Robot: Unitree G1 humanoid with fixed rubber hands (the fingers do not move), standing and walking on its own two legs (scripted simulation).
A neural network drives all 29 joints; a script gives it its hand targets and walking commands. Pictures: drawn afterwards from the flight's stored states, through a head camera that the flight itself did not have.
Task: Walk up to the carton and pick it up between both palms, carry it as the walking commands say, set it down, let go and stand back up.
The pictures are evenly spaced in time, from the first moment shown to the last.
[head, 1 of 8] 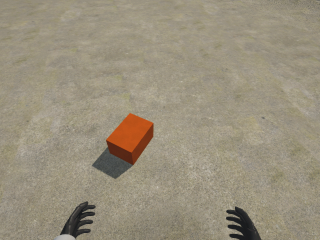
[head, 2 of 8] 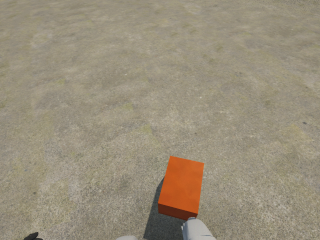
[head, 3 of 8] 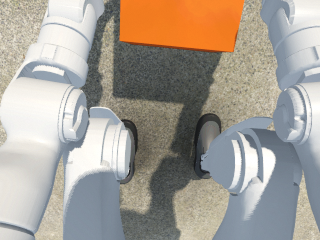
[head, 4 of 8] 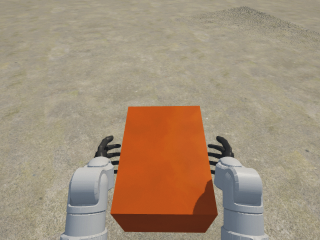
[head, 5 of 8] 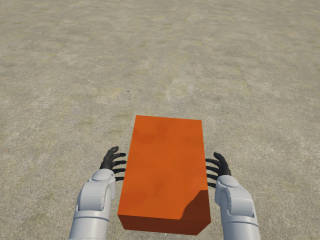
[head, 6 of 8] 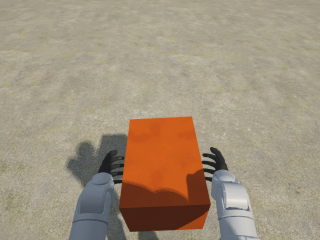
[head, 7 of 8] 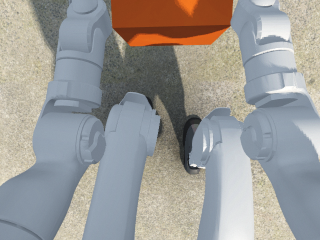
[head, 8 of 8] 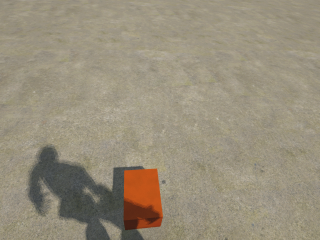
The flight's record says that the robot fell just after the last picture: no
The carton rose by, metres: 0.72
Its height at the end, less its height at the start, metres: +0.00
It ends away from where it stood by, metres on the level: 2.72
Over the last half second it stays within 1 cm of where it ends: yes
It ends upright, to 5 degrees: yes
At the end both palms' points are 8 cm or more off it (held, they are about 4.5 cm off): yes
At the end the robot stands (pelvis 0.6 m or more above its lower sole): yes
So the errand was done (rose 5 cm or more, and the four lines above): yes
